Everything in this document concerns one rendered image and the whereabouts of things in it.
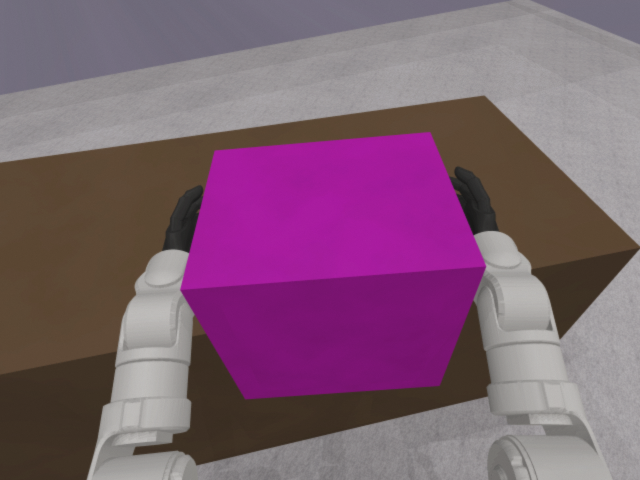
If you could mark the carton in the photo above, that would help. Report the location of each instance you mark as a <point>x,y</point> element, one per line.
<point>333,266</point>

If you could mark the robot right hand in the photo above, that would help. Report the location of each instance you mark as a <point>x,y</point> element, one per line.
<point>474,201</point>

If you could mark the left robot forearm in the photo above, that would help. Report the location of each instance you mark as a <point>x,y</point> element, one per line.
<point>149,396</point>

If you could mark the robot left upper arm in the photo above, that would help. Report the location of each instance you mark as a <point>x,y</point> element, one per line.
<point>172,465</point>

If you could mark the robot left hand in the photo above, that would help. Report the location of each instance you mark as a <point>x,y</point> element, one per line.
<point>179,234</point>

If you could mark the robot right upper arm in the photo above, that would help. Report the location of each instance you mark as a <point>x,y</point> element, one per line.
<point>544,457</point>

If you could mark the pedestal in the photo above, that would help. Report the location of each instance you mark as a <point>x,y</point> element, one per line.
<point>78,229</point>

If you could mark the right robot forearm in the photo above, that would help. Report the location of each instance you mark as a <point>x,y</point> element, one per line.
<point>529,382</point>

